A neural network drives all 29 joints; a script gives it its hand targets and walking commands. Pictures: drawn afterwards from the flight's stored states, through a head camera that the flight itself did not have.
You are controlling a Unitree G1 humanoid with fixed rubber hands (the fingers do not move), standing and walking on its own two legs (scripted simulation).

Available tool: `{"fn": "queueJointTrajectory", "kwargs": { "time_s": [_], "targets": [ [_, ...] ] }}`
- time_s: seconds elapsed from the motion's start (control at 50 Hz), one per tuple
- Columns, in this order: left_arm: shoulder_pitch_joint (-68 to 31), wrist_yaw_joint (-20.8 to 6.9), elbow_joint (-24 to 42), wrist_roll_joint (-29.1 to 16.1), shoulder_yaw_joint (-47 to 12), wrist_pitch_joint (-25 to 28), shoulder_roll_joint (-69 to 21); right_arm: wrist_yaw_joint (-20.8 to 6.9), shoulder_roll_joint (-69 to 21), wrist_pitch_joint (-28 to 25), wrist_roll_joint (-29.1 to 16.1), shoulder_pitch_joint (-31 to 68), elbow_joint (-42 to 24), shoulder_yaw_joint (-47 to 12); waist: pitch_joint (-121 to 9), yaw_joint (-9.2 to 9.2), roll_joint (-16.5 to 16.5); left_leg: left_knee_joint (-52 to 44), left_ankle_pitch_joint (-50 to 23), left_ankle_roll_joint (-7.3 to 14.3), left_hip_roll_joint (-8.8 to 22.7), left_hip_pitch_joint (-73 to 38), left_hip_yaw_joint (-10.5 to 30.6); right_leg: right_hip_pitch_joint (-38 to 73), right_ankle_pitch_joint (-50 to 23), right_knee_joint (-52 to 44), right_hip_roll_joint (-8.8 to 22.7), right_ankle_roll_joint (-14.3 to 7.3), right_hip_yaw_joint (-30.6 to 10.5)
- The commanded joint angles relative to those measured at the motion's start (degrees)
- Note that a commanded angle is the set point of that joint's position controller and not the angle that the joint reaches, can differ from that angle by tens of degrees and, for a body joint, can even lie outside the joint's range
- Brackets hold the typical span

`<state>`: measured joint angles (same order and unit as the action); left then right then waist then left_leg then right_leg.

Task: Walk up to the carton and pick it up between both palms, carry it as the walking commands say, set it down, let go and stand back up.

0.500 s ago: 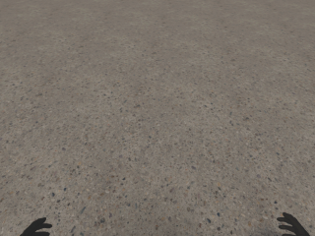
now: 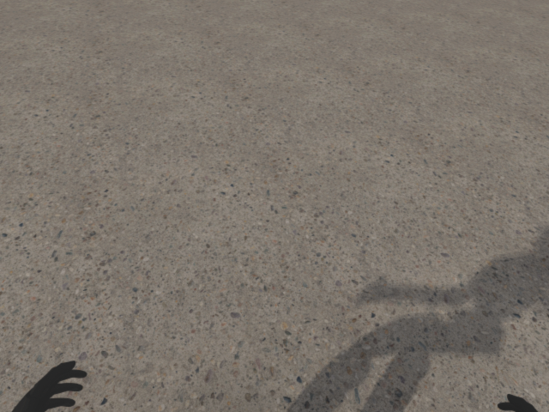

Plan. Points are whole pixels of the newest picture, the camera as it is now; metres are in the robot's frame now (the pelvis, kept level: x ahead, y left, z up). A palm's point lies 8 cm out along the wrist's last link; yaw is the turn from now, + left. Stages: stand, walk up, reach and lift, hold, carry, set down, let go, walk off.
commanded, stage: walk up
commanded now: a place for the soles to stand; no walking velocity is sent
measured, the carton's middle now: out of the picture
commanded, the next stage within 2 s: none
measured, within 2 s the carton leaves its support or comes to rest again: neither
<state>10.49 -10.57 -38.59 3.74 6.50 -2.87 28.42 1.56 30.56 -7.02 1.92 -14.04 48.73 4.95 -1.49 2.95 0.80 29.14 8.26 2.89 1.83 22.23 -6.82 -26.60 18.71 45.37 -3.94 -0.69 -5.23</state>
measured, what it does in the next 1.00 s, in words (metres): walks ahead, turning right: right foot, then left foot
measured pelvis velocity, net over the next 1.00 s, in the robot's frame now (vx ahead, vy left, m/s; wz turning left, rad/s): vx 0.39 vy -0.27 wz -0.83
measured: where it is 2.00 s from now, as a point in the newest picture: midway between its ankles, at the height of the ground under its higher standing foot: (467, 306)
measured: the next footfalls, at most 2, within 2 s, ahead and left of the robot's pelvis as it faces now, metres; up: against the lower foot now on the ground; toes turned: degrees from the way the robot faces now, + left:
right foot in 0.40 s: +0.20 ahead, -0.26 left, +0.00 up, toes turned -28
left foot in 0.72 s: +0.47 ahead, -0.13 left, +0.00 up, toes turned -27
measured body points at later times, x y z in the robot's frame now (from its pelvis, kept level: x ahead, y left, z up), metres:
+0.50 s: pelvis +0.16 -0.12 +0.00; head +0.19 -0.12 +0.45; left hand +0.53 +0.02 -0.05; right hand +0.00 -0.47 -0.07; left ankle +0.11 +0.08 -0.67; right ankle +0.16 -0.24 -0.73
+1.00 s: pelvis +0.39 -0.27 +0.01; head +0.41 -0.26 +0.46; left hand +0.78 -0.21 -0.05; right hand +0.14 -0.59 -0.03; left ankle +0.43 -0.12 -0.73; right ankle +0.36 -0.48 -0.69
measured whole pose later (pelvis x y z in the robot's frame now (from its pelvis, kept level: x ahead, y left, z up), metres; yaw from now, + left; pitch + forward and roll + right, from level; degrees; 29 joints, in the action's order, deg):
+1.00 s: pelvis +0.39 -0.27 +0.01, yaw -48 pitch +2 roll +1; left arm -0.8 -11.5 -47.5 0.2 4.6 0.8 30.3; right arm -1.1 33.1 -9.8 1.1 -16.4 50.7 5.5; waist -2.1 -2.6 4.2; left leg 17.7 15.7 -3.3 7.7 1.4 -19.3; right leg -33.7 5.7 39.0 7.5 0.2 2.0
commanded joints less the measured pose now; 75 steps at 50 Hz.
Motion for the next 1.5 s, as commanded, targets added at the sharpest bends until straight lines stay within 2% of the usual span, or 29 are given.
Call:
{"fn": "queueJointTrajectory", "kwargs": {
  "time_s": [0.0, 0.08, 0.28, 0.36, 0.4, 0.42, 0.44, 0.48, 0.52, 0.64, 0.68, 0.7, 0.72, 0.74, 0.76, 0.82, 0.94, 1.04, 1.1, 1.12, 1.14, 1.16, 1.2, 1.24, 1.36, 1.4, 1.44, 1.46, 1.48],
  "targets": [
    [-5.6, -0.3, 4.1, 0.4, 2.7, 1.8, 12.8, 0.3, 15.2, -1.7, -0.8, 6.0, -4.4, 4.8, -1.2, -1.12, -2.1, -22.6, 30.7, 6.8, 25.2, -12.0, 26.1, -16.4, -2.5, 17.0, 11.1, 2.1, -3.1],
    [-10.2, -2.5, 2.1, -1.4, 1.4, 1.7, 10.2, -1.1, 14.4, -1.9, -0.4, 1.7, -1.5, 4.9, 1.5, -4.29, -6.3, -20.9, 18.5, 3.8, 17.2, -13.5, 4.2, -11.7, -9.6, 8.6, 12.2, 3.4, 4.0],
    [-24.8, -2.8, 2.1, -2.8, -1.9, 2.1, 7.3, -2.6, 16.7, -0.1, -0.4, -4.0, 1.4, 4.5, 3.7, -7.64, -7.6, -20.5, 0.9, 3.5, 19.6, -22.3, -9.4, -7.1, -14.0, -12.7, 11.5, 0.7, 9.7],
    [-22.4, -1.7, 0.5, -2.8, -1.3, 2.6, 8.9, -3.0, 16.6, 0.8, -0.8, -2.0, 1.4, 4.3, -1.5, -6.02, -7.8, -10.7, -4.8, 3.4, 18.5, -20.5, -10.6, 6.0, -6.7, -16.9, 6.5, -0.7, 11.8],
    [-8.4, 0.4, -3.0, -2.4, 1.6, 2.9, 13.3, -3.3, 15.9, 0.8, -0.9, 1.2, 0.3, 3.6, -9.9, 3.24, -2.9, 12.8, -10.6, 1.6, 15.5, -7.2, -13.0, 29.1, 0.6, -17.6, 4.2, -5.4, 7.5],
    [-1.8, 1.9, -3.5, -1.5, 3.9, 2.7, 20.5, -3.2, 12.5, 0.0, -2.0, 2.0, -1.3, 2.5, -11.1, 7.09, 12.0, 30.8, 4.4, -2.2, 6.5, 16.0, -12.6, 43.4, 13.8, -25.3, 16.5, -12.4, -15.7],
    [-1.4, 3.0, -2.6, -2.2, 5.1, 2.3, 22.9, -2.7, 9.8, -0.6, -1.7, 3.0, -2.7, 0.5, -7.2, 5.26, 15.0, 37.7, 22.0, -1.4, 3.6, 27.6, -2.7, 44.3, 17.1, -31.8, 21.7, -15.5, -27.4],
    [-7.0, 3.6, -1.6, -3.3, 4.3, 2.1, 18.1, -3.5, 12.6, -1.5, -2.1, 3.5, -1.3, 1.4, -2.9, 1.7, 4.5, 30.3, 14.5, -1.5, 8.8, 20.1, 3.5, 32.2, 11.6, -30.6, 17.6, -13.6, -17.0],
    [-11.6, 2.9, -0.4, -3.4, 3.4, 3.1, 13.9, -3.3, 13.2, -1.5, -1.7, -3.2, 1.4, 1.6, -2.3, -1.4, 4.9, 23.2, 13.9, -2.6, 7.8, 13.2, 2.9, 22.6, 3.0, -28.8, 13.2, -11.8, -11.1],
    [-10.6, 1.5, 0.1, -2.7, 2.0, 3.9, 11.8, -3.0, 10.3, -1.7, -1.3, -1.4, 0.0, 1.4, -0.1, -1.07, 10.1, 7.0, 6.2, -3.6, 3.5, 0.1, 0.0, 7.6, 5.9, -30.6, 12.0, -12.8, -12.4],
    [-14.4, 1.5, 0.6, -3.3, 1.2, 3.7, 10.4, -2.7, 10.4, -2.3, -1.1, -6.8, 1.5, 2.3, -2.1, -6.17, 6.3, -0.8, -1.1, -2.1, 1.8, -20.5, -0.6, -6.7, 5.2, -21.6, 8.9, -9.1, -8.3],
    [-15.8, 1.7, 1.5, -3.4, 0.3, 3.9, 7.5, -2.0, 13.9, -2.5, -0.4, -12.8, 2.3, 3.7, -4.9, -10.84, -1.0, -3.3, 6.5, 0.6, 4.9, -34.4, 5.1, -18.7, 4.6, -10.3, 5.6, -6.4, -5.2],
    [-15.8, 2.2, 3.3, -3.3, -0.9, 5.0, 3.1, -1.0, 19.6, -3.0, 0.5, -19.6, 2.1, 5.6, -9.6, -14.17, -16.6, -14.4, 29.1, 4.9, 21.5, -41.8, 28.1, -28.7, 7.2, 8.4, -0.3, -3.5, 0.6],
    [-13.7, 2.7, 3.0, -1.6, -0.7, 5.0, 7.1, -0.6, 21.0, -3.1, -0.5, -14.7, -0.3, 6.1, -7.8, -11.63, -10.4, -21.7, 42.8, 9.2, 33.6, -35.5, 40.6, -31.7, 3.8, 19.8, 4.4, -2.2, -1.6],
    [-13.0, 2.7, 0.9, -1.3, 0.1, 4.9, 11.9, -0.9, 18.6, -3.1, -1.3, -8.5, -1.9, 5.5, -6.6, -9.15, -3.7, -20.9, 39.4, 10.4, 33.3, -30.4, 38.5, -29.3, 0.3, 24.1, 8.2, -1.2, -2.9],
    [-10.0, 1.0, -3.7, -2.3, 0.8, 4.7, 11.8, -1.2, 14.2, -3.0, -1.4, -0.6, -3.5, 3.9, -0.5, -3.67, -6.1, -20.3, 21.8, 6.6, 23.4, -19.1, 11.6, -17.9, -1.7, 14.3, 14.2, 1.2, -1.6],
    [-17.9, -1.2, -4.5, -3.8, -1.0, 4.6, 6.5, -2.5, 15.8, -3.4, -0.9, -0.7, 0.0, 3.7, 3.8, -5.78, -7.0, -23.1, 4.0, 5.3, 16.9, -16.7, -5.8, -9.2, -14.9, -7.4, 11.1, 1.1, 8.5],
    [-21.2, -0.6, -4.7, -4.1, -1.9, 4.4, 5.9, -2.9, 17.3, -1.3, -0.5, -1.1, 2.5, 3.4, 3.6, -5.51, -7.7, -18.4, -7.8, 4.8, 17.0, -20.7, -8.6, -0.8, -15.5, -15.1, 7.2, -1.1, 12.9],
    [-7.9, 1.6, -8.0, -3.9, 0.1, 4.1, 10.3, -2.8, 16.7, -0.4, -0.6, 1.2, 2.0, 2.9, -5.1, 3.32, -4.7, 5.7, -22.4, 3.1, 15.7, -13.1, -11.9, 22.5, -7.7, -14.9, 2.1, -4.1, 13.6],
    [2.2, 3.1, -9.7, -3.5, 2.6, 4.1, 15.3, -2.7, 14.8, -0.4, -1.1, 1.7, 0.8, 2.1, -10.2, 9.13, 2.7, 26.4, -16.4, 0.7, 12.4, 1.2, -11.6, 37.9, 3.1, -17.8, 6.3, -8.0, 2.7],
    [3.7, 4.5, -8.4, -3.7, 4.7, 3.9, 22.9, -2.6, 9.5, -1.1, -2.2, -0.8, -1.9, 0.1, -12.3, 7.57, 18.8, 41.4, 20.5, -0.7, 2.4, 22.8, -5.2, 49.1, 7.2, -24.8, 20.3, -14.5, -24.3],
    [3.2, 5.5, -6.8, -4.0, 4.6, 3.8, 21.4, -2.2, 10.4, -1.7, -2.8, 0.8, -3.5, -1.0, -12.0, 5.45, 9.0, 45.0, 19.3, 0.7, 5.5, 25.5, 4.7, 46.6, 7.0, -27.6, 23.7, -15.6, -26.0],
    [-2.7, 6.0, -6.0, -4.4, 3.2, 4.6, 15.5, -2.8, 13.2, -2.4, -3.1, 2.1, -1.8, -0.2, -5.3, 2.04, 1.0, 35.8, 11.6, -0.7, 9.6, 21.3, 6.6, 34.9, -5.1, -26.4, 19.4, -15.3, -15.6],
    [-5.9, 5.5, -4.8, -4.4, 2.3, 5.8, 13.1, -2.9, 12.9, -1.6, -2.2, -4.1, 0.0, 0.4, -5.3, -0.66, 3.4, 27.6, 12.9, -2.2, 10.4, 13.2, 6.0, 24.7, -12.9, -25.8, 16.8, -13.6, -8.6],
    [-6.9, 3.7, -2.8, -3.1, 1.7, 6.9, 11.9, -4.7, 9.0, -1.1, -1.7, 0.8, -2.2, 1.1, 1.8, -1.45, 7.6, 8.8, -0.1, -3.5, 6.0, 1.2, -0.1, 5.1, 6.1, -32.0, 13.3, -12.7, -5.3],
    [-8.7, 3.7, -2.6, -3.5, 1.4, 6.8, 11.3, -5.0, 9.2, -1.4, -2.0, -2.0, -1.0, 2.2, 1.5, -4.95, 4.4, 5.0, -6.6, -2.7, 4.4, -12.1, -1.2, -3.2, 8.1, -28.0, 12.5, -10.6, -2.6],
    [-8.8, 4.0, -2.3, -3.3, 0.2, 7.1, 8.6, -4.0, 12.9, -1.9, -1.6, -12.4, 1.1, 4.6, -4.2, -11.98, -2.4, 4.7, 4.1, 1.6, 4.0, -32.9, 2.1, -13.4, -4.6, -7.4, 8.8, -7.4, 1.1],
    [-7.6, 4.3, -1.5, -3.1, -0.4, 7.8, 5.6, -3.0, 17.5, -2.3, -1.0, -20.9, 1.4, 6.3, -10.3, -15.54, -14.8, -4.4, 22.0, 4.4, 17.1, -39.5, 20.0, -18.7, -0.7, 13.6, 2.8, -4.7, 6.1],
    [-5.4, 5.0, -1.3, -2.9, -0.1, 7.9, 7.8, -2.4, 19.7, -2.5, -1.4, -18.4, -1.1, 6.4, -11.1, -13.47, -11.7, -19.0, 42.3, 8.2, 30.0, -34.8, 43.1, -23.7, 6.3, 25.0, 0.4, -3.3, -0.2]
  ]
}}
